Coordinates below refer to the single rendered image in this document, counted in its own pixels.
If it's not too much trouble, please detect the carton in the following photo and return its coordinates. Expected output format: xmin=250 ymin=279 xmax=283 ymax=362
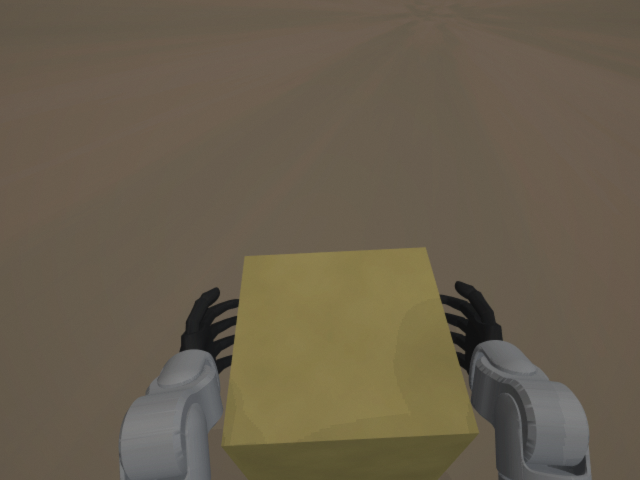
xmin=221 ymin=247 xmax=479 ymax=480

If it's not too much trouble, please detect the robot right hand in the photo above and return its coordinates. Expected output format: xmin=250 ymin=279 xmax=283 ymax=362
xmin=440 ymin=281 xmax=503 ymax=375

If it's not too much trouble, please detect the left robot forearm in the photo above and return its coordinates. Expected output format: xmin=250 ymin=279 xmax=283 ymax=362
xmin=119 ymin=349 xmax=223 ymax=480

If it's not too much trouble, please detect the robot left hand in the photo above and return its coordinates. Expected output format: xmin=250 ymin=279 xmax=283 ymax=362
xmin=179 ymin=287 xmax=239 ymax=374

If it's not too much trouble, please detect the right robot forearm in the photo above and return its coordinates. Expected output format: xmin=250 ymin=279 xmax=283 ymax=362
xmin=469 ymin=340 xmax=592 ymax=480

